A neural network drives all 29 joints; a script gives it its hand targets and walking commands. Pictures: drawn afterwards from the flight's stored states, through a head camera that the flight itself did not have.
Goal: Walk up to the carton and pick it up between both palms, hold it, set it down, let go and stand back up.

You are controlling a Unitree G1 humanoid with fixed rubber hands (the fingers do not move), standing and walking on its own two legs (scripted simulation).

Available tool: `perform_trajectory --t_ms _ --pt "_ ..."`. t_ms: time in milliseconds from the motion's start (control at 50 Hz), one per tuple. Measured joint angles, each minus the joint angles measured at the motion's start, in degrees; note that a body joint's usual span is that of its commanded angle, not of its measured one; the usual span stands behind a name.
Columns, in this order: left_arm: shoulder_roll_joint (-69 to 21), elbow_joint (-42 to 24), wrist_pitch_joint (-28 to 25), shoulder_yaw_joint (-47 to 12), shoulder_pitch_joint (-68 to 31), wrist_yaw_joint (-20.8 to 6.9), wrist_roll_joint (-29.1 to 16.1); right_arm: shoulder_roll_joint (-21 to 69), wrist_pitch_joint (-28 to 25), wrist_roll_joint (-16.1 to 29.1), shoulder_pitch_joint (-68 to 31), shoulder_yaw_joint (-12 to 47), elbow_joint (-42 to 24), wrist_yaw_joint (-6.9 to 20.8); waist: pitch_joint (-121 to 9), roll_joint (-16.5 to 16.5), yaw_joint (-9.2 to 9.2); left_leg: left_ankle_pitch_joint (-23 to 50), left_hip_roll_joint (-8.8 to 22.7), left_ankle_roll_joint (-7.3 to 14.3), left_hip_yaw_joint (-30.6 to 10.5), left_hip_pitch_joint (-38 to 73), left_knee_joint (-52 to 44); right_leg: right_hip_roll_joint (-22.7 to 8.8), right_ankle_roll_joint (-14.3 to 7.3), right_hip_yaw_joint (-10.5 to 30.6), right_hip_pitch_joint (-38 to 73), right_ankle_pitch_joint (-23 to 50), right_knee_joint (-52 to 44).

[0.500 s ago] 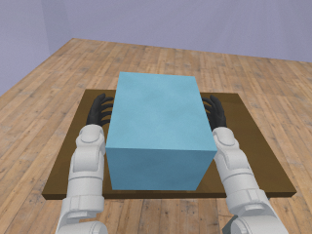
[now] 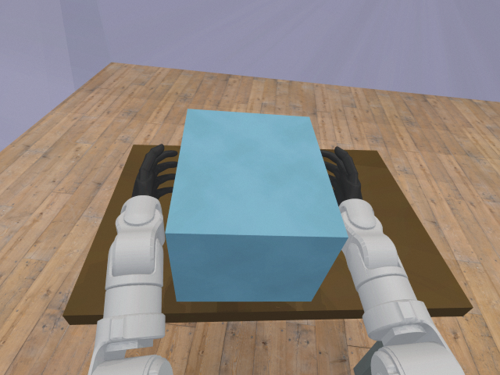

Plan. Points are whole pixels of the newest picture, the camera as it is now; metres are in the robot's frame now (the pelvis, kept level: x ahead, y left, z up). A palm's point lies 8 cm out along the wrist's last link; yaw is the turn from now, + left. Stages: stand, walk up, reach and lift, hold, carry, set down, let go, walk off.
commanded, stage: reach and lift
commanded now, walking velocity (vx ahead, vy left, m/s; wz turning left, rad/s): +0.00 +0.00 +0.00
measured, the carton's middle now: (247, 202) +0.38 -0.01 +0.11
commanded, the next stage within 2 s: hold in 0.32 s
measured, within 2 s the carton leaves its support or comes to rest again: neither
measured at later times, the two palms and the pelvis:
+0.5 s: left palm (135, 187) +0.36 +0.16 +0.18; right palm (343, 188) +0.35 -0.15 +0.17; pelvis +0.00 +0.01 +0.00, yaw -1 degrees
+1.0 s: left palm (134, 186) +0.35 +0.16 +0.18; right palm (343, 186) +0.35 -0.15 +0.17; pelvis -0.01 +0.00 +0.00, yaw -1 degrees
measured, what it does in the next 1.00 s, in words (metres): stands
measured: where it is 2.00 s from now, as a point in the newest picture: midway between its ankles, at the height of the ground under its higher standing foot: outside the picture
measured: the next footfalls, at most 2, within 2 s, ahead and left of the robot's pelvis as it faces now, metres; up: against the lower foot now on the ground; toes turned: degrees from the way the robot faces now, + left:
none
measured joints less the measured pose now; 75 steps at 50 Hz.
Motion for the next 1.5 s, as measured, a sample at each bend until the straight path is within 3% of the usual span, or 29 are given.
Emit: perform_trajectory --t_ms 340,520,660,900,1500 --pt "0.0 0.9 1.8 1.2 -2.9 -0.7 0.9 -0.3 0.7 0.1 -2.4 -0.7 1.8 0.0 0.4 0.6 0.1 0.0 -0.5 0.7 0.6 0.8 0.0 -0.5 0.7 0.6 0.7 0.2 0.0" --pt "-0.3 -5.2 5.3 0.7 -1.3 -0.3 1.3 -2.0 2.2 3.6 -2.6 2.6 -0.8 -0.9 0.5 0.6 1.05 -0.5 -0.1 0.6 1.0 1.4 0.7 0.0 0.6 1.2 1.5 0.4 -0.1" --pt "0.0 -4.6 7.6 2.2 -2.6 -1.4 1.9 -0.1 4.2 1.5 -4.3 0.1 0.7 -0.1 0.1 0.4 1.22 0.4 -0.4 0.5 0.4 1.9 -0.2 -0.3 0.4 0.6 1.7 0.4 0.0" --pt "0.1 -2.6 6.7 2.5 -4.2 -2.2 2.0 -0.2 3.8 0.6 -4.7 -0.5 1.0 0.1 0.4 0.7 0.96 0.7 -0.3 0.4 0.5 1.4 -0.2 -0.3 0.3 0.6 1.1 0.5 0.3" --pt "0.1 -5.7 7.2 1.7 -1.9 -2.2 1.5 -0.6 4.3 2.3 -2.9 1.3 -2.0 -0.9 0.6 0.6 0.69 0.0 -0.3 0.5 0.4 1.7 0.2 -0.2 0.4 0.5 1.7 0.1 0.1"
